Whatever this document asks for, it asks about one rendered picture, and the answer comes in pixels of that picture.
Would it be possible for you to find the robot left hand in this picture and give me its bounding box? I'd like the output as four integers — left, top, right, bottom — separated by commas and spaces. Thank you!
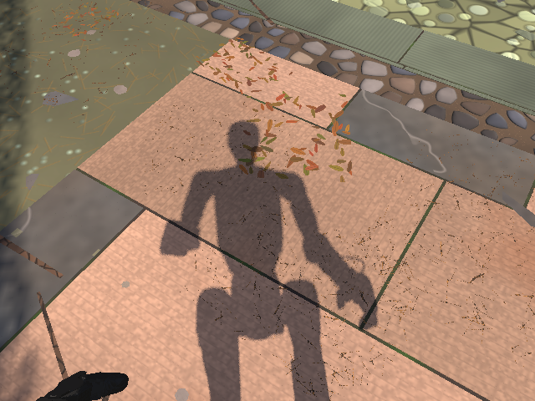
36, 371, 129, 401

